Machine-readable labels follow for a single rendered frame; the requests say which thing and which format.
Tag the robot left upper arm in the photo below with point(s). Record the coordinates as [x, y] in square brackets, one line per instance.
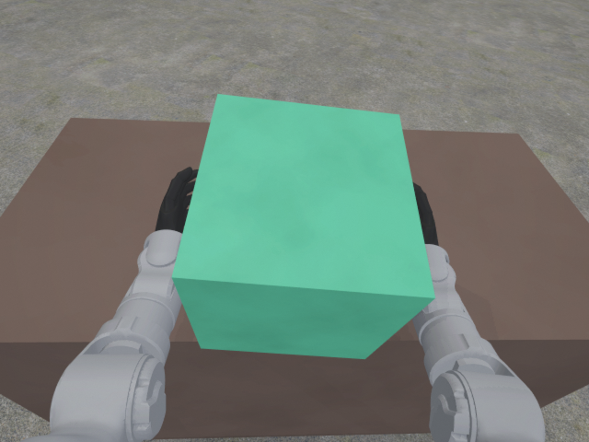
[109, 398]

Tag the robot right upper arm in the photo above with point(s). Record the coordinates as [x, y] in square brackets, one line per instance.
[479, 407]

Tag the carton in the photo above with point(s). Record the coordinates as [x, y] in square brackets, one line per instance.
[303, 235]

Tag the right robot forearm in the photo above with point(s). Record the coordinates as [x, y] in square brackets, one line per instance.
[447, 333]

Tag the left robot forearm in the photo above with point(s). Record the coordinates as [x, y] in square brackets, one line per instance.
[148, 312]

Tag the pedestal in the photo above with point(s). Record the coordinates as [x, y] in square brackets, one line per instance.
[71, 237]

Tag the robot right hand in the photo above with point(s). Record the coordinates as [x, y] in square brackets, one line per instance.
[426, 216]

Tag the robot left hand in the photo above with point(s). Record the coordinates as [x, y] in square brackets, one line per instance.
[173, 210]

